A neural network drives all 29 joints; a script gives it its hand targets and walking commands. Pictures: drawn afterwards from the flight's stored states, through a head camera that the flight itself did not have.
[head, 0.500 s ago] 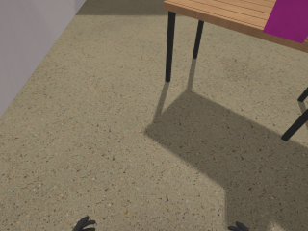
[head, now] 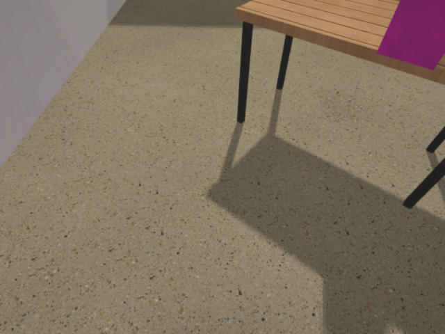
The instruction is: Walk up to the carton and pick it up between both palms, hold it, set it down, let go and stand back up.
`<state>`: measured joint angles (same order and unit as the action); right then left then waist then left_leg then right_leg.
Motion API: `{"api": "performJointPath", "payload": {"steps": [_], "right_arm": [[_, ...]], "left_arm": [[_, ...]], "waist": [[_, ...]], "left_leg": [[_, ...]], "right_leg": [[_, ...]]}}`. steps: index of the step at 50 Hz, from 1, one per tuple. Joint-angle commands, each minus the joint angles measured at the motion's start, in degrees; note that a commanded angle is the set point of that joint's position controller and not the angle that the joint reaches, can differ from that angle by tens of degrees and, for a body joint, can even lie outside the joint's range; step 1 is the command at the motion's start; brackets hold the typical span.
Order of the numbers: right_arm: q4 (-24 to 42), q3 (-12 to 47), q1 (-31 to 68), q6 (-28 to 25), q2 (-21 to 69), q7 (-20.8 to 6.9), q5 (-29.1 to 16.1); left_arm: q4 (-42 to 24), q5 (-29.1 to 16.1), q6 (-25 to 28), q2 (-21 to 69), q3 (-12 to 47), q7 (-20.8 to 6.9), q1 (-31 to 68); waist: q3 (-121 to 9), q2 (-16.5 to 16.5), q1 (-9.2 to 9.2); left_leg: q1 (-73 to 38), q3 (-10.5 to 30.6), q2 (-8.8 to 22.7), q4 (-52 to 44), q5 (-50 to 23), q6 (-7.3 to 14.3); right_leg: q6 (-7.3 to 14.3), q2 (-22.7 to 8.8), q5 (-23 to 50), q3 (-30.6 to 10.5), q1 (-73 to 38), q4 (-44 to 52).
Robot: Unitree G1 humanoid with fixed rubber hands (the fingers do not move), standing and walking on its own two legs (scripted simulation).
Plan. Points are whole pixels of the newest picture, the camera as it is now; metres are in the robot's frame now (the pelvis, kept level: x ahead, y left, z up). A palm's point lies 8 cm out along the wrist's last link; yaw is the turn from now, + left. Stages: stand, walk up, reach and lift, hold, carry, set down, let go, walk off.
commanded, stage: stand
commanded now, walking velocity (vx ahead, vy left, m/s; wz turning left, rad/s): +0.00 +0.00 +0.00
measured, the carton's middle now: (426, 22) +1.11 -0.73 +0.07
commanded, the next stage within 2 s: none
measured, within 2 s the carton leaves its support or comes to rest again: neither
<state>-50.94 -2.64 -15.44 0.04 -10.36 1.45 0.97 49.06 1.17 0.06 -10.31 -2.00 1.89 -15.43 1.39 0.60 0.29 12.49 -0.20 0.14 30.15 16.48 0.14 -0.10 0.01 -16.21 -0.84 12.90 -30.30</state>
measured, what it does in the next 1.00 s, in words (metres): stands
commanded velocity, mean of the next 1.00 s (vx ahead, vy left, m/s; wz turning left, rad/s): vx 0.00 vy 0.00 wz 0.00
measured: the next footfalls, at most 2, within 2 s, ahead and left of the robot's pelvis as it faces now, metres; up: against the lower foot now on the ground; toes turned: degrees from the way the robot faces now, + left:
none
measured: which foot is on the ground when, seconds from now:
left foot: down 0.00-1.00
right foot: down 0.00-1.00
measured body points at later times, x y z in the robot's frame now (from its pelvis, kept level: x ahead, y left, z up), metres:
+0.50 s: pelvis -0.01 +0.01 +0.01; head +0.00 +0.01 +0.46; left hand +0.00 +0.23 -0.15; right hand +0.00 -0.22 -0.15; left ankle +0.00 +0.12 -0.73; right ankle +0.00 -0.12 -0.73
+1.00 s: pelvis -0.01 +0.01 +0.01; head +0.01 +0.01 +0.46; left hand -0.03 +0.21 -0.16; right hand -0.02 -0.21 -0.16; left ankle +0.00 +0.12 -0.73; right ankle +0.00 -0.12 -0.73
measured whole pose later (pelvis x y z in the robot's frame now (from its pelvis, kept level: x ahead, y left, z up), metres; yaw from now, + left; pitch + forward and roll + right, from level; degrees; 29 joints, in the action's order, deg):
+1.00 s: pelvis -0.01 +0.01 +0.01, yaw +0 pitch -1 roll +0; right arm -65.0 -0.8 -17.4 -0.6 -7.1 2.3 0.6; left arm 65.5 0.7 0.0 -6.6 -0.3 2.3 -18.1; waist 2.6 0.2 -0.2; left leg 10.3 -0.1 -0.7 24.7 13.1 0.6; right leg -0.8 -0.8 -13.1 -0.8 10.7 -25.2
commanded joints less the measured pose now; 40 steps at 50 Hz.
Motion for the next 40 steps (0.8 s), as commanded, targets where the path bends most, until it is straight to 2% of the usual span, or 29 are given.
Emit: {"api": "performJointPath", "payload": {"steps": [1, 2, 6, 7, 9, 10, 13, 15, 16, 18, 22, 23, 25, 27, 28, 29, 30, 31, 32, 34, 35, 36, 38, 40], "right_arm": [[0.0, -1.1, -2.7, -0.5, -5.1, 0.4, 0.0], [-0.3, -1.1, -2.8, -0.7, -5.6, 0.3, 0.0], [-2.3, -1.0, -3.0, -0.5, -5.3, 0.3, 0.0], [-2.5, -1.0, -1.7, -0.5, -5.1, 0.5, 0.0], [-3.1, -0.9, -2.6, -0.5, -4.5, 0.3, -0.4], [-4.0, -0.9, -3.0, -0.5, -4.8, 0.4, -0.1], [-5.8, -0.4, -4.6, -0.4, -3.6, 0.3, -0.2], [-7.0, -0.5, -4.5, -0.4, -3.8, 0.4, -0.3], [-6.6, -0.1, -3.3, -0.6, -3.0, 0.5, 0.0], [-7.2, -0.3, -4.0, -0.4, -4.0, 0.7, -0.3], [-9.1, 0.3, -5.1, -0.4, -2.2, 0.6, -0.3], [-9.8, 0.4, -5.7, -0.3, -2.1, 0.5, -0.5], [-10.4, 0.3, -5.6, -0.4, -2.7, 0.7, -0.2], [-10.6, 0.4, -5.2, -0.6, -2.4, 0.6, -0.3], [-10.8, 0.4, -4.9, -0.6, -2.8, 0.6, -0.4], [-11.1, 0.5, -4.8, -0.5, -1.7, 0.7, -0.3], [-11.6, 1.0, -5.1, -0.5, -1.1, 0.8, -0.1], [-11.6, 0.9, -5.8, -0.6, -1.0, 0.9, -0.1], [-12.1, 0.9, -5.7, -0.6, -0.9, 0.8, -0.2], [-12.4, 0.8, -5.8, -0.6, -1.9, 0.8, -0.2], [-12.3, 0.7, -5.9, -0.6, -1.8, 0.9, -0.3], [-12.9, 1.1, -5.9, -0.5, -0.9, 1.0, -0.4], [-12.6, 1.3, -5.5, -0.7, -0.5, 1.0, -0.4], [-13.5, 1.4, -7.1, -0.9, -0.1, 0.8, -0.5]], "left_arm": [[0.3, -0.3, 0.3, -5.1, -1.1, 0.4, -3.6], [0.7, -0.3, 0.3, -4.7, -1.2, 0.2, -2.7], [1.9, -0.2, 0.3, -3.5, -0.9, 0.0, -3.6], [3.1, -0.2, 0.5, -4.0, -0.9, 0.2, -4.2], [3.8, -0.1, 0.7, -5.2, -1.0, 0.2, -3.2], [4.6, -0.3, 0.7, -4.3, -1.0, 0.0, -3.8], [5.8, -0.3, 0.4, -3.7, -0.5, -0.1, -3.4], [6.6, -0.2, 0.5, -4.3, -0.6, 0.0, -4.4], [7.0, -0.2, 0.4, -3.4, -0.3, 0.2, -4.1], [8.3, -0.1, 0.6, -2.6, 0.0, 0.2, -4.7], [10.4, -0.4, 0.1, -2.1, 0.5, 0.4, -6.7], [10.4, -0.4, 0.3, -2.2, 0.5, 0.3, -6.6], [10.5, -0.2, 0.1, -3.7, 0.2, 0.5, -4.7], [11.3, -0.4, 0.3, -1.7, 0.6, 0.4, -4.8], [11.4, -0.5, 0.4, -2.0, 0.5, 0.2, -4.7], [11.7, -0.5, 0.5, -1.5, 0.6, 0.2, -4.9], [12.4, -0.3, 0.4, -2.2, 0.4, 0.4, -5.7], [12.6, -0.4, 0.3, -1.5, 0.6, 0.5, -5.1], [12.8, -0.4, 0.1, -0.7, 0.7, 0.6, -5.9], [13.4, -0.5, 0.1, -1.0, 0.7, 0.4, -6.6], [14.1, -0.4, 0.0, -0.5, 1.1, 0.5, -6.5], [13.6, -0.4, 0.1, -1.0, 0.8, 0.4, -5.9], [14.5, -0.2, -0.1, -1.0, 0.8, 0.6, -6.6], [15.0, -0.4, -0.1, -0.1, 1.1, 0.6, -7.8]], "waist": [[2.9, -0.7, -0.04], [2.3, 0.1, 0.08], [0.2, -1.7, -0.54], [0.9, -1.0, -0.79], [1.2, 2.0, 0.20], [1.9, 0.5, -0.23], [2.0, 0.1, 0.31], [2.3, -2.7, 0.05], [2.3, -2.7, -0.07], [2.2, 0.8, -0.29], [4.0, 0.0, -0.50], [3.6, -1.9, -0.24], [4.3, -1.1, 0.31], [3.0, 0.1, 0.04], [2.3, -1.3, 0.15], [2.4, 0.1, -0.32], [3.1, -0.8, -0.38], [4.5, 0.2, 0.24], [3.6, 0.0, -0.46], [4.0, -1.9, -0.43], [4.8, 0.6, -0.30], [4.6, -1.5, -0.45], [4.9, -0.7, -0.48], [3.7, -1.2, -0.60]], "left_leg": [[0.3, 5.1, 3.7, -7.3, -7.8, 2.5], [0.2, 5.5, 3.8, -7.4, -7.4, 2.7], [-0.4, 5.2, 3.8, -8.7, -6.7, 2.9], [-0.9, 5.2, 3.6, -8.6, -7.6, 2.9], [-1.0, 4.7, 3.3, -8.4, -6.2, 2.5], [-0.8, 4.5, 3.4, -8.6, -6.5, 2.4], [0.2, 5.1, 3.6, -9.6, -4.0, 2.6], [0.8, 5.1, 3.5, -10.2, -3.9, 2.6], [-0.8, 4.9, 3.7, -10.2, -4.6, 2.8], [-0.3, 5.3, 3.9, -9.8, -5.7, 2.8], [0.0, 4.7, 3.4, -10.3, -4.8, 2.5], [-0.4, 4.5, 3.2, -10.0, -4.8, 2.4], [0.1, 5.0, 3.7, -10.7, -3.8, 2.6], [-0.3, 5.2, 3.9, -10.4, -4.8, 2.5], [-1.6, 4.9, 3.6, -10.4, -5.0, 2.6], [-1.4, 5.0, 3.8, -10.0, -5.9, 2.7], [-0.2, 5.2, 4.0, -10.8, -4.5, 2.6], [0.8, 5.0, 3.7, -10.6, -5.4, 2.5], [1.3, 5.2, 3.8, -10.7, -5.0, 2.5], [2.4, 5.3, 3.6, -11.5, -2.5, 2.5], [1.9, 5.3, 3.6, -11.7, -2.4, 2.4], [2.5, 4.9, 3.4, -11.6, -2.5, 2.3], [1.9, 5.1, 3.5, -11.4, -4.0, 2.4], [1.6, 5.0, 3.6, -11.2, -4.7, 2.3]], "right_leg": [[1.3, -2.5, 8.0, -3.5, 1.1, 6.5], [1.5, -2.8, 7.5, -3.9, 0.4, 7.0], [1.4, -2.8, 8.0, -3.6, -1.8, 7.0], [1.5, -3.2, 7.9, -3.7, -0.7, 7.7], [1.5, -3.4, 6.7, -4.2, -0.5, 8.8], [1.3, -3.1, 7.0, -4.1, -0.4, 8.7], [1.4, -2.9, 5.8, -3.5, -0.9, 8.6], [1.6, -3.6, 6.0, -4.1, -1.7, 9.2], [1.7, -3.7, 6.0, -4.2, -0.4, 8.9], [1.5, -3.5, 6.3, -3.7, -1.1, 9.6], [1.3, -3.7, 5.8, -4.0, -0.6, 9.6], [1.3, -3.7, 5.4, -4.0, -0.3, 10.2], [1.1, -3.6, 6.1, -3.4, -0.3, 9.7], [1.1, -3.7, 6.2, -3.7, -1.1, 9.9], [1.3, -3.7, 6.4, -4.1, -0.4, 10.0], [1.3, -3.6, 6.1, -3.7, -0.3, 9.9], [1.2, -3.4, 6.4, -3.5, -1.2, 9.5], [1.3, -3.9, 6.7, -3.9, -1.1, 9.4], [1.2, -3.6, 6.6, -3.5, -1.8, 9.5], [1.1, -3.4, 5.8, -3.1, -1.7, 9.4], [0.9, -3.4, 5.7, -3.1, -1.4, 9.4], [0.9, -3.5, 6.4, -3.2, -1.7, 9.2], [1.0, -3.7, 6.9, -3.0, -1.5, 9.3], [1.1, -3.8, 7.4, -3.3, -2.1, 9.2]]}}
